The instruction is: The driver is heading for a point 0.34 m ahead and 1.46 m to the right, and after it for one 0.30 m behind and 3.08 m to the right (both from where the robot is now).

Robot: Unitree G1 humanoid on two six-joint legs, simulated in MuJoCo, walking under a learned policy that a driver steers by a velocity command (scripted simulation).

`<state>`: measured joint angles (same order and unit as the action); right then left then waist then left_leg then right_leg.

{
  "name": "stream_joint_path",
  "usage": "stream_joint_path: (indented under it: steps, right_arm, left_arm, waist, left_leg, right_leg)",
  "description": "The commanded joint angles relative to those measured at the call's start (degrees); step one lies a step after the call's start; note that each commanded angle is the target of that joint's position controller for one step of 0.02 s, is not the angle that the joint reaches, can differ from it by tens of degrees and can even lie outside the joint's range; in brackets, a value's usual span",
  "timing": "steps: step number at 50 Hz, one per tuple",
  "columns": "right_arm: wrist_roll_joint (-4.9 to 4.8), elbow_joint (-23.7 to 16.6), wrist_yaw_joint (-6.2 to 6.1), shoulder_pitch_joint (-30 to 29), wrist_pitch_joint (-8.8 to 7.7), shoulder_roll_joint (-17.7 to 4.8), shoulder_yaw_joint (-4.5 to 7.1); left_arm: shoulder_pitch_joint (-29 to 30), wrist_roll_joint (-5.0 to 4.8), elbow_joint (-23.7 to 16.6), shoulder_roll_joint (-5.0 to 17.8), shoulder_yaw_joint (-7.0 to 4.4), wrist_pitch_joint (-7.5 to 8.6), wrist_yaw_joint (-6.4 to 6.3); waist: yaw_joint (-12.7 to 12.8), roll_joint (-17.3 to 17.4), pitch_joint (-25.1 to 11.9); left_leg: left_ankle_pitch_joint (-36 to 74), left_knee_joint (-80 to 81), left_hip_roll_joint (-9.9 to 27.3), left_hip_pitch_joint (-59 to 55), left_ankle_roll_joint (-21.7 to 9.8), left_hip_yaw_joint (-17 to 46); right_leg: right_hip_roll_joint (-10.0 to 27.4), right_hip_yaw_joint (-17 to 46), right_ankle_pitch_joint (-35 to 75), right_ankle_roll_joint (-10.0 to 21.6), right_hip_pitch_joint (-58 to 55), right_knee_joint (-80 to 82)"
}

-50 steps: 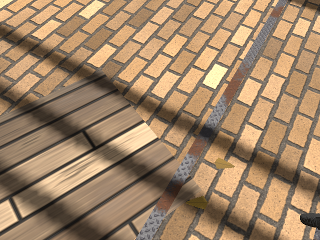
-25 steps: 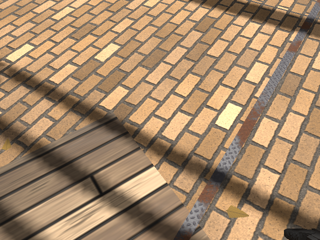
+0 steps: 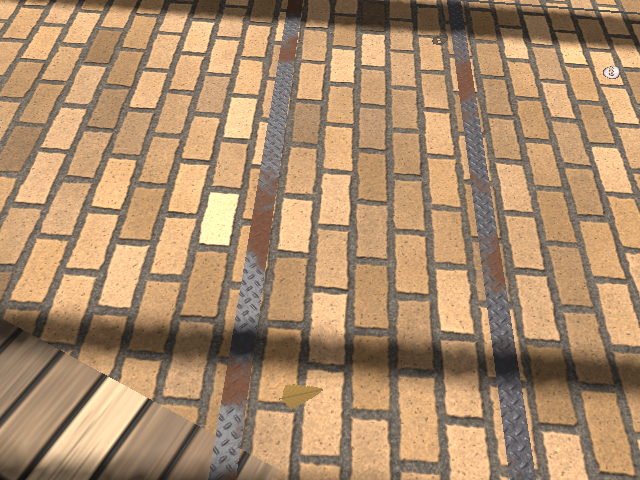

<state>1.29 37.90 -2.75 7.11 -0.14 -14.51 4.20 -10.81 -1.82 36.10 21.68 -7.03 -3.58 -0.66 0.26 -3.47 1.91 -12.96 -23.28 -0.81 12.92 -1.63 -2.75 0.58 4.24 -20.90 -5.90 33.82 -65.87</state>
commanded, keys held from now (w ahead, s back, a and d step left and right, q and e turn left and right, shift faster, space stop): e+shift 1.00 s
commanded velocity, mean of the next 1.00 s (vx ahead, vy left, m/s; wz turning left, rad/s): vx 0.00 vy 0.00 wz -0.99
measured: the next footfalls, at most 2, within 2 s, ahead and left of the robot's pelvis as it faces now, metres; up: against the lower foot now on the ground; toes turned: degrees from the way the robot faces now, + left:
right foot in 0.26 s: +0.04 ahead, -0.17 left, +0.00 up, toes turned -19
left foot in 0.70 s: +0.20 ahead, -0.02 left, +0.00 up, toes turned -48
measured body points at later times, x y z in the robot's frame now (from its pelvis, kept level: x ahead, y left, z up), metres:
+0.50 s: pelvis +0.02 -0.07 +0.00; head +0.07 -0.12 +0.44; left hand +0.30 +0.13 -0.07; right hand +0.07 -0.41 -0.10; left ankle +0.13 +0.07 -0.68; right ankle +0.01 -0.16 -0.74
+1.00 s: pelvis +0.07 -0.06 +0.00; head +0.11 -0.10 +0.45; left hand +0.40 -0.03 -0.09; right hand -0.07 -0.35 -0.09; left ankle +0.18 +0.01 -0.74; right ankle -0.04 -0.15 -0.68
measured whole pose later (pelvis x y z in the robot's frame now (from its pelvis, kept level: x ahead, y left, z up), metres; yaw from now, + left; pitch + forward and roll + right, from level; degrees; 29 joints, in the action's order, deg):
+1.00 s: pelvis +0.07 -0.06 +0.00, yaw -57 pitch +2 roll +1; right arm 1.2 38.6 -2.5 7.2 1.0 -15.4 4.1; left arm -10.8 -1.5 33.1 19.3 -5.3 -4.0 0.0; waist -0.6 -2.1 4.6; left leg -11.9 -23.1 2.8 12.9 -0.3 -8.3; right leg 4.8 0.7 -21.0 -6.2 31.2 -57.1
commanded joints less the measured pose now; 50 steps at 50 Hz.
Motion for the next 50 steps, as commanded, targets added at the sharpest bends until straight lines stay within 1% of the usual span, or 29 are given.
stream_joint_path:
  steps: [1,6,8,10,11,12,13,14,15,16,17,18,19,21,25,28,31,33,34,35,36,37,38,39,40,42,44,46,50]
  right_arm:
    - [0.30,-3.28,-0.74,0.61,-0.15,-9.16,2.26]
    - [-0.58,-2.93,0.56,-0.78,0.19,-12.51,3.63]
    - [-1.63,-2.55,1.50,-1.21,-0.15,-13.08,4.06]
    - [-2.72,-1.98,2.32,-0.95,-0.64,-13.04,4.33]
    - [-3.34,-1.70,2.52,-1.39,-0.72,-12.61,4.33]
    - [-3.68,-0.75,2.77,-0.14,-0.81,-11.10,4.06]
    - [-2.60,-0.58,3.07,2.16,-1.16,-9.40,3.61]
    - [0.59,-5.61,3.04,-0.07,-1.68,-5.24,1.93]
    - [0.67,-5.78,2.41,-4.72,-1.69,-7.88,2.35]
    - [-0.89,-6.21,1.99,-6.83,-1.61,-9.20,2.56]
    - [-1.05,-5.57,1.43,-6.14,-1.66,-9.11,2.61]
    - [-0.41,-5.05,0.80,-5.28,-1.53,-10.12,2.90]
    - [-0.12,-4.54,0.66,-4.22,-1.34,-10.59,3.14]
    - [-0.13,-3.48,0.97,-2.38,-1.33,-9.25,2.71]
    - [-0.77,-3.32,1.31,-3.99,-1.24,-6.97,1.51]
    - [-1.08,-3.50,1.82,-5.12,-1.33,-7.45,1.51]
    - [-1.40,-3.58,2.27,-4.73,-1.93,-8.31,1.85]
    - [-1.63,-2.89,2.56,-2.18,-2.42,-9.14,2.42]
    - [-1.60,-2.13,2.55,-0.20,-2.58,-9.70,2.85]
    - [-0.93,-2.30,2.19,0.62,-2.30,-12.56,3.56]
    - [0.51,-2.51,1.88,-1.18,-1.44,-15.65,3.88]
    - [1.33,-3.54,1.82,-1.69,-1.61,-12.67,3.43]
    - [0.94,-4.54,1.32,-3.69,-1.54,-9.74,2.55]
    - [0.28,-4.89,0.72,-5.62,-1.10,-8.21,2.10]
    - [-0.41,-5.08,0.07,-6.26,-0.74,-7.73,1.83]
    - [-0.30,-4.67,-0.83,-4.72,-0.17,-8.22,1.61]
    - [0.22,-3.78,-1.02,-1.26,0.16,-9.35,2.02]
    - [0.28,-3.08,-0.72,0.64,0.41,-10.64,2.58]
    - [-0.38,-2.80,0.60,-1.47,0.60,-12.93,3.61]
  left_arm:
    - [4.59,-0.05,-6.56,1.89,0.26,0.86,0.68]
    - [4.72,0.41,-7.45,0.87,0.82,0.55,1.89]
    - [4.39,0.32,-7.37,1.37,0.45,-0.27,2.21]
    - [3.92,0.09,-7.56,1.81,-0.10,-1.12,2.63]
    - [2.10,0.02,-7.07,1.94,-0.55,-1.35,2.74]
    - [-1.96,0.23,-5.70,3.09,-1.49,-1.30,2.22]
    - [-7.86,0.35,-4.59,8.85,-3.64,-0.95,1.09]
    - [-6.84,1.21,-6.28,17.51,-4.96,-0.22,0.46]
    - [-6.99,2.82,-7.30,13.32,-3.82,1.90,1.47]
    - [-5.71,2.59,-6.30,11.20,-2.85,3.17,1.61]
    - [-3.13,1.20,-5.76,9.50,-2.43,3.59,1.06]
    - [0.25,0.15,-6.25,7.68,-1.72,3.19,0.44]
    - [3.17,0.30,-7.10,7.05,-1.20,2.79,-0.21]
    - [4.10,1.10,-7.53,7.14,-1.13,2.39,-0.98]
    - [3.09,0.41,-6.92,8.11,-1.52,1.93,-1.75]
    - [3.51,0.50,-7.24,8.36,-1.61,1.48,-1.67]
    - [4.01,0.39,-7.52,8.10,-1.53,1.18,-1.34]
    - [5.49,0.08,-8.04,7.56,-1.34,0.98,-1.22]
    - [6.23,-0.23,-8.32,6.72,-1.01,0.85,-1.20]
    - [2.95,0.06,-8.15,3.43,-0.02,0.75,-1.04]
    - [-1.41,-0.08,-8.83,1.80,0.52,0.95,-0.83]
    - [-1.78,0.63,-7.86,7.47,-1.03,1.62,-0.69]
    - [-0.94,0.18,-6.82,10.06,-1.94,1.52,-0.56]
    - [-1.01,0.11,-5.90,9.56,-2.06,1.00,-0.68]
    - [-1.31,0.36,-5.64,8.25,-1.74,0.53,-0.71]
    - [-0.48,-0.13,-6.38,5.08,-0.65,0.31,-0.24]
    - [2.87,-0.30,-7.97,3.25,0.18,0.59,-0.09]
    - [4.27,0.06,-8.87,2.51,0.54,0.74,0.23]
    - [3.30,0.48,-8.72,1.48,0.91,0.52,1.12]
  waist:
    - [-2.62,10.93,-4.09]
    - [-2.12,12.00,-5.64]
    - [-1.64,12.74,-5.55]
    - [-0.95,13.13,-5.89]
    - [0.57,12.59,-6.36]
    - [2.54,9.78,-7.69]
    - [4.57,-0.16,-9.14]
    - [1.26,-18.45,-11.05]
    - [5.68,-9.61,-17.46]
    - [4.74,-6.07,-14.20]
    - [2.56,-3.28,-10.42]
    - [0.87,-2.31,-8.26]
    - [-0.81,-2.76,-7.82]
    - [-1.68,-2.78,-9.32]
    - [-0.73,-3.55,-9.44]
    - [0.01,-5.56,-8.64]
    - [0.29,-7.61,-8.42]
    - [-1.02,-8.36,-8.53]
    - [-2.12,-7.33,-8.62]
    - [-0.51,0.45,-11.24]
    - [3.66,18.37,-9.52]
    - [2.36,17.26,-7.85]
    - [2.19,13.26,-6.06]
    - [2.40,10.79,-4.30]
    - [1.94,10.39,-3.56]
    - [0.63,10.59,-2.43]
    - [-1.99,11.47,-3.31]
    - [-3.24,11.77,-4.97]
    - [-2.35,12.45,-6.39]
  left_leg:
    - [21.49,6.24,15.97,-12.31,-11.72,8.43]
    - [24.13,5.04,18.08,-10.71,-10.51,0.81]
    - [24.59,3.35,18.68,-9.56,-9.04,-1.92]
    - [24.45,-0.03,19.75,-10.15,-6.90,-3.45]
    - [23.83,-3.70,19.40,-9.33,-4.97,-5.16]
    - [22.76,-11.05,17.33,-5.82,-2.01,-8.04]
    - [10.61,-25.07,12.62,6.97,2.65,-10.58]
    - [-26.47,-42.20,3.21,29.28,7.64,-8.08]
    - [-27.51,-50.02,2.19,31.14,7.15,5.05]
    - [-22.59,-50.67,2.86,31.46,5.53,7.02]
    - [-17.15,-47.45,3.73,31.57,4.55,7.83]
    - [-12.97,-44.11,4.14,30.79,4.40,8.21]
    - [-9.87,-42.33,3.46,27.07,4.55,8.20]
    - [-6.40,-38.98,0.95,23.11,5.37,7.85]
    - [-3.79,-26.78,-2.35,19.95,6.44,9.21]
    - [-3.33,-20.74,-3.81,16.74,6.20,10.30]
    - [-4.28,-14.48,-4.37,12.97,5.32,11.24]
    - [-1.44,-6.05,-3.86,6.76,4.30,10.84]
    - [4.74,0.80,-2.22,0.94,3.45,10.24]
    - [7.23,3.47,7.82,-7.62,-0.23,17.70]
    - [16.86,5.84,19.51,-11.14,-9.27,32.25]
    - [14.34,6.82,24.07,-7.93,-13.74,36.75]
    - [10.46,6.45,21.20,-5.24,-12.72,29.99]
    - [5.96,6.20,17.12,-3.34,-10.34,23.54]
    - [5.36,6.16,15.23,-3.21,-9.31,19.67]
    - [9.35,7.01,13.61,-3.59,-9.33,12.90]
    - [12.68,7.19,14.75,-8.37,-10.45,10.18]
    - [15.62,6.95,16.82,-12.05,-11.51,8.50]
    - [18.54,6.17,18.18,-9.64,-10.35,1.35]
  right_leg:
    - [3.85,-2.33,1.42,-1.88,8.92,2.54]
    - [4.87,-6.07,2.36,-0.07,-0.46,14.70]
    - [3.97,-8.22,2.46,1.51,-5.14,19.87]
    - [3.12,-9.37,2.82,3.67,-9.08,26.13]
    - [2.05,-10.17,5.44,5.20,-13.12,31.57]
    - [0.01,-9.92,10.78,7.42,-21.00,37.70]
    - [3.72,-0.27,31.58,11.42,-34.90,41.46]
    - [18.57,26.13,50.18,23.20,-44.83,40.46]
    - [21.50,29.46,44.34,27.98,-42.13,43.03]
    - [18.79,24.25,38.11,25.74,-39.02,44.36]
    - [15.05,20.51,31.24,22.42,-35.44,44.92]
    - [13.12,18.46,28.49,20.21,-32.03,45.16]
    - [11.43,16.55,29.58,19.22,-27.67,45.24]
    - [9.44,15.64,31.83,18.78,-25.04,44.57]
    - [7.09,18.83,25.94,17.40,-23.91,42.96]
    - [6.22,23.16,21.47,16.66,-21.93,42.12]
    - [5.40,27.55,22.43,15.99,-22.14,40.49]
    - [3.73,29.36,22.03,14.69,-21.02,38.63]
    - [1.70,28.52,17.94,13.09,-18.58,36.54]
    - [-2.24,23.84,0.73,10.33,-13.26,28.21]
    - [-11.15,11.08,-17.46,6.76,-1.55,16.50]
    - [-6.15,8.96,-15.51,4.06,2.33,3.84]
    - [-3.57,7.07,-10.84,3.05,2.36,-0.79]
    - [-2.27,5.64,-6.75,2.14,2.24,-2.92]
    - [-1.55,4.22,-3.59,1.35,3.33,-6.06]
    - [0.28,0.09,-0.61,0.32,4.59,-5.90]
    - [2.26,-1.91,0.19,-0.51,6.65,-1.25]
    - [3.93,-2.49,-0.62,-1.05,6.46,3.13]
    - [4.91,-5.69,0.54,0.25,-2.50,13.93]
Keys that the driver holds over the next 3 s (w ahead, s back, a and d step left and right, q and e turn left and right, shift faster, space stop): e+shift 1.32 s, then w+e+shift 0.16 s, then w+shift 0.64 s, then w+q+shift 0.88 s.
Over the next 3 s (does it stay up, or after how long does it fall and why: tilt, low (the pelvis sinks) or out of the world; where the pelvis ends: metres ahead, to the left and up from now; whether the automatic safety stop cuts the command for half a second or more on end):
stays up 0.08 -1.36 -0.02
